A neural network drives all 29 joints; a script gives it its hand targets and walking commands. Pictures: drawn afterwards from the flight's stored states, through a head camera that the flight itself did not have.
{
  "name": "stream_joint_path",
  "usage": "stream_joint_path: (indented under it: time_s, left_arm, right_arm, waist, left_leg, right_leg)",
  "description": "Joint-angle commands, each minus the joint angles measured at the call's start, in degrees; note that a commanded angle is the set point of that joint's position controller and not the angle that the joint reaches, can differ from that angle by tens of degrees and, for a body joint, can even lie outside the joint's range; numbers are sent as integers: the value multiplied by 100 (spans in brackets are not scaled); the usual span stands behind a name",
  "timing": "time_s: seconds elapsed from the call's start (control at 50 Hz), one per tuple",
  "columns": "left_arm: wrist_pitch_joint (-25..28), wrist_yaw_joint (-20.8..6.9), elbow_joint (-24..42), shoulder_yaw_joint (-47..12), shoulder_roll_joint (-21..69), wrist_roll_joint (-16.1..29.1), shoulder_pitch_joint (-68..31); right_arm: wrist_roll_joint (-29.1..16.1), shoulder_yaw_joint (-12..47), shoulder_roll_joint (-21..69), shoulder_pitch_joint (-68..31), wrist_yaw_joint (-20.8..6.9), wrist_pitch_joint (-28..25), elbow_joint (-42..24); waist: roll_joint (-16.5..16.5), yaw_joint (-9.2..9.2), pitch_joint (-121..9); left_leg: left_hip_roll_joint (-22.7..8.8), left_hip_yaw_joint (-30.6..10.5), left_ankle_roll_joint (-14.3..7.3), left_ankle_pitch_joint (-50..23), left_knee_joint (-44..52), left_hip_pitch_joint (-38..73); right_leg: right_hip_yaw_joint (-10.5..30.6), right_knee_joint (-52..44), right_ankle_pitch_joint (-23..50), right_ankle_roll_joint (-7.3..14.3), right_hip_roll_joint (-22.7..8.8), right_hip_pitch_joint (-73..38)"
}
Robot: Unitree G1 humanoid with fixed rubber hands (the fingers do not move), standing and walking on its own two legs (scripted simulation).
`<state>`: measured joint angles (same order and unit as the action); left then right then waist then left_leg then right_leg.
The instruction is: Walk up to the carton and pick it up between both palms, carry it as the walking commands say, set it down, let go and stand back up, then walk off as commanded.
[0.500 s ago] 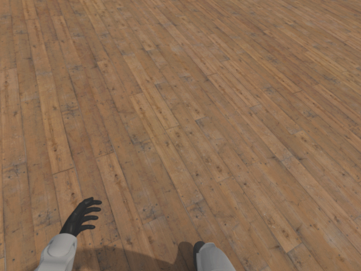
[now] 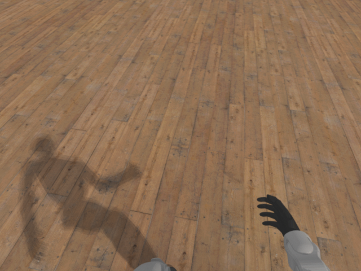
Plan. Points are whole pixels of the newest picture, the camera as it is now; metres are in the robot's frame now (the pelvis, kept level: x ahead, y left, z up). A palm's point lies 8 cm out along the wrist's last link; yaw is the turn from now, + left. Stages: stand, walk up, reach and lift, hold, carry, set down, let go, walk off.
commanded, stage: walk off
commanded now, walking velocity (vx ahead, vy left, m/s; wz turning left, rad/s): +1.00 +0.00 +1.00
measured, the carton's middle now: out of the picture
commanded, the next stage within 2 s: stand in 0.48 s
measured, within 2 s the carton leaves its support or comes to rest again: neither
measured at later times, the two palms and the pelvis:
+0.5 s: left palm (86, 134) +0.52 +0.33 -0.06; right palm (255, 118) +0.64 -0.23 -0.08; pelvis +0.47 +0.02 +0.02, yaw +31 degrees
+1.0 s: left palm (70, 113) +0.63 +0.43 -0.09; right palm (176, 67) +0.95 +0.07 -0.07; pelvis +0.72 +0.18 +0.04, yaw +40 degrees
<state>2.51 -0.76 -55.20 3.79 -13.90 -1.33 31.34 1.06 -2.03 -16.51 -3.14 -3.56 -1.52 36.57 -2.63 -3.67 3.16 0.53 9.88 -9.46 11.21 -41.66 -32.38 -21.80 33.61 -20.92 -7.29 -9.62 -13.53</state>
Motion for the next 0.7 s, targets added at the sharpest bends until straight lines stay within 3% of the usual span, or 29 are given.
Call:
stream_joint_path:
  time_s: [0.0, 0.02, 0.04, 0.08, 0.1, 0.14, 0.16, 0.2, 0.24, 0.28, 0.3, 0.32, 0.34, 0.36, 0.38, 0.4, 0.42, 0.44, 0.46, 0.48, 0.5, 0.52, 0.54, 0.56, 0.6, 0.62, 0.64, 0.68]
  left_arm:
    - [36, -99, 1152, 255, -985, -91, -1755]
    - [207, -82, 1873, 214, -811, -2, -1574]
    - [317, -29, 1979, 149, -927, 38, -1705]
    - [350, 42, 1809, 39, -840, -130, -1915]
    - [264, 37, 1787, 12, -760, -214, -1906]
    - [23, 3, 1828, -58, -577, -243, -1919]
    - [-33, -11, 1977, -119, -509, -209, -2223]
    - [-45, -51, 2275, -206, -446, -148, -2969]
    - [-8, -73, 2412, -288, -347, -58, -3431]
    - [29, -68, 2468, -285, -368, 25, -3625]
    - [47, -46, 2477, -253, -478, 45, -3590]
    - [69, -7, 2441, -196, -672, 45, -3380]
    - [98, 51, 2323, -113, -900, 36, -2889]
    - [124, 130, 2130, -9, -1095, 34, -1970]
    - [133, 227, 1861, 119, -1388, -52, -828]
    - [139, 299, 1633, 218, -1702, -237, 171]
    - [123, 212, 1765, 301, -2051, -308, -365]
    - [93, 145, 1902, 257, -1468, -316, -1138]
    - [98, 117, 1918, 115, -888, -318, -1437]
    - [141, 96, 1775, 73, -666, -302, -1505]
    - [209, 92, 1611, 38, -559, -247, -1385]
    - [286, 50, 1436, 26, -568, -210, -1247]
    - [354, -16, 1283, 13, -490, -146, -1052]
    - [406, -58, 1163, 3, -488, -86, -916]
    - [437, -48, 1094, 6, -648, -21, -1149]
    - [417, -24, 1099, -3, -688, 25, -1374]
    - [390, -7, 1079, 8, -788, 85, -1366]
    - [340, 57, 1003, 97, -1151, 172, -1221]
  right_arm:
    - [-51, -687, -1611, 2958, 301, 134, 866]
    - [84, -737, -2159, 2438, 267, 175, 576]
    - [42, -807, -1980, 2603, 299, 172, 474]
    - [44, -619, -1234, 2223, 369, -2, 615]
    - [-24, -571, -1103, 2075, 417, -114, 604]
    - [-74, -449, -886, 2048, 426, -284, 674]
    - [-66, -430, -867, 2081, 407, -329, 655]
    - [-70, -425, -890, 2187, 371, -351, 615]
    - [-92, -448, -969, 2444, 306, -335, 659]
    - [-122, -481, -1082, 2714, 266, -306, 757]
    - [-131, -495, -1134, 2750, 274, -300, 761]
    - [-137, -515, -1201, 2739, 294, -309, 744]
    - [-118, -544, -1279, 2658, 306, -322, 711]
    - [-103, -583, -1422, 2368, 300, -343, 635]
    - [-94, -550, -1267, 2024, 280, -380, 486]
    - [1, -338, -449, 1867, 288, -411, 240]
    - [-276, -264, -196, 2538, 366, -379, -128]
    - [-134, -264, -513, 2336, 403, -260, 100]
    - [-35, -246, -508, 1923, 311, -191, 168]
    - [21, -262, -444, 1728, 230, -127, 147]
    - [82, -252, -338, 1577, 159, -48, 96]
    - [100, -206, -154, 1751, 122, 30, 81]
    - [113, -170, -46, 1615, 132, 72, 0]
    - [115, -144, 9, 1325, 141, 84, -133]
    - [97, -47, 43, 791, 75, 51, -408]
    - [110, 23, 80, 716, -26, 10, -401]
    - [96, 58, 78, 701, -129, -23, -300]
    - [111, 48, 18, 949, -189, -25, -93]
  waist:
    - [-559, 1808, -370]
    - [-1060, 958, -1472]
    - [-300, 943, -1480]
    - [709, 530, -253]
    - [905, 316, -205]
    - [753, 80, -97]
    - [675, 115, -9]
    - [479, 337, 212]
    - [233, 629, 118]
    - [81, 827, -99]
    - [3, 802, -201]
    - [-91, 678, -400]
    - [-171, 410, -723]
    - [-240, -174, -1107]
    - [-105, -791, -1570]
    - [881, -1034, -2018]
    - [2431, -300, -2518]
    - [1512, -108, -1740]
    - [983, -71, -980]
    - [612, 66, -452]
    - [533, 117, -225]
    - [916, 264, -133]
    - [962, 268, -100]
    - [945, 249, -32]
    - [1065, 371, 126]
    - [1063, 476, 156]
    - [981, 483, 95]
    - [1140, 601, -277]
  left_leg:
    - [-285, -1865, -327, 234, 777, 4028]
    - [-1373, -5086, -1275, 441, 1976, 5475]
    - [-1675, -5673, -1264, 883, 2640, 5337]
    - [-1354, -4837, -1044, 291, 2672, 3262]
    - [-1134, -4414, -959, -259, 2586, 2678]
    - [-816, -3811, -926, -637, 2642, 1799]
    - [-648, -3568, -886, -565, 2777, 1465]
    - [-319, -3251, -755, -931, 3002, 1147]
    - [-13, -2972, -487, -1883, 2848, 1299]
    - [-120, -3010, -277, -2895, 2718, 1719]
    - [-161, -3027, -146, -3305, 2502, 1994]
    - [-210, -3044, -25, -3876, 2133, 2282]
    - [-235, -3029, 114, -4445, 1448, 2530]
    - [-203, -2964, 264, -4429, 372, 2277]
    - [29, -2882, 409, -3467, -1009, 1340]
    - [501, -2585, 453, 787, -3099, -70]
    - [556, -1866, 454, 1826, -4009, -1195]
    - [-96, -1733, 459, 989, -4154, -1434]
    - [-308, -1545, 547, 635, -3986, -1312]
    - [-446, -1503, 664, 485, -3866, -1040]
    - [-525, -1491, 718, 557, -3699, -860]
    - [-542, -1431, 799, 669, -3579, -779]
    - [-515, -1410, 832, 800, -3366, -879]
    - [-451, -1385, 845, 804, -3007, -965]
    - [-373, -1137, 871, 289, -1440, -712]
    - [-263, -781, 888, -270, -369, -111]
    - [40, -356, 928, -737, 219, 600]
    - [335, -250, 844, -1261, 634, 1668]
  right_leg:
    - [824, 5233, -110, 558, 304, 4194]
    - [1733, 6214, -708, 330, 803, 6151]
    - [2442, 5807, -303, 368, 403, 6312]
    - [2598, 4904, -132, 189, -13, 5728]
    - [2641, 4529, -160, 136, -120, 5370]
    - [2532, 3858, -594, 9, -204, 4961]
    - [2440, 3378, -495, -36, -232, 4868]
    - [2215, 2239, 544, -138, -152, 4653]
    - [1960, 1043, 1564, -74, 263, 4176]
    - [1781, 391, 2078, 82, 608, 3681]
    - [1850, 70, 2121, 172, 708, 3384]
    - [1937, -156, 2026, 268, 815, 2965]
    - [2021, -245, 1732, 345, 902, 2389]
    - [2014, -322, 1522, 346, 752, 1352]
    - [2216, -162, 1265, 366, 365, -69]
    - [3699, -270, -192, 525, -1023, -1159]
    - [6698, -1570, -1187, 933, -2431, -1212]
    - [6359, -1788, -2183, 1109, -2241, -279]
    - [5353, -1894, -1899, 1077, -1843, 597]
    - [4482, -1898, -480, 1090, -1540, 1316]
    - [3576, -1828, 1039, 1041, -1224, 1707]
    - [3040, -1658, 2755, 1027, -1201, 1840]
    - [2641, -1580, 4091, 962, -1127, 1774]
    - [2207, -1590, 4930, 912, -1025, 1713]
    - [1567, -1937, 5207, 854, -703, 1930]
    - [1150, -2016, 5039, 798, -385, 2228]
    - [914, -2003, 5104, 756, -194, 2476]
    - [955, -1783, 5674, 770, -329, 2421]
